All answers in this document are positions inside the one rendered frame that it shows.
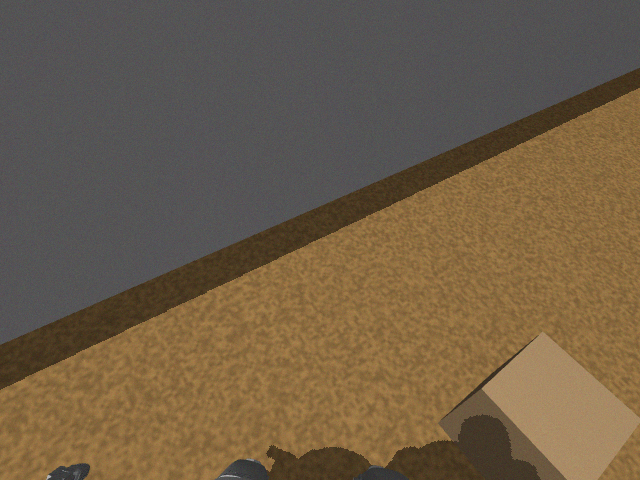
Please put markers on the left robot hand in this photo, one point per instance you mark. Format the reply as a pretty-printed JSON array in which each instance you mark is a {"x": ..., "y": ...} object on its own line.
[{"x": 73, "y": 472}]

